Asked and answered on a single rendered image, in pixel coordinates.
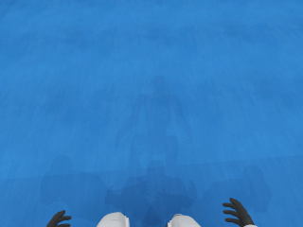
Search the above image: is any left robot thigh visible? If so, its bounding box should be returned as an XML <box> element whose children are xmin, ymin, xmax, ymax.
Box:
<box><xmin>97</xmin><ymin>212</ymin><xmax>130</xmax><ymax>227</ymax></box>

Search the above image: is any right robot hand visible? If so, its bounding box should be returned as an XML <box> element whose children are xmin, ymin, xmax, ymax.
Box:
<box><xmin>223</xmin><ymin>198</ymin><xmax>255</xmax><ymax>227</ymax></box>

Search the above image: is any robot thigh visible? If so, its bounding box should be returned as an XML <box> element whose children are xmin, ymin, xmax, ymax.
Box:
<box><xmin>97</xmin><ymin>212</ymin><xmax>130</xmax><ymax>227</ymax></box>
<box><xmin>168</xmin><ymin>215</ymin><xmax>201</xmax><ymax>227</ymax></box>

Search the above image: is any left robot hand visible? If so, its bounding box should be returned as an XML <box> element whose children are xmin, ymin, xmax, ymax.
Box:
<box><xmin>46</xmin><ymin>210</ymin><xmax>72</xmax><ymax>227</ymax></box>

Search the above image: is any right robot thigh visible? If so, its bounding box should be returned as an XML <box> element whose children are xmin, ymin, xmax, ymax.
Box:
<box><xmin>168</xmin><ymin>215</ymin><xmax>201</xmax><ymax>227</ymax></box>

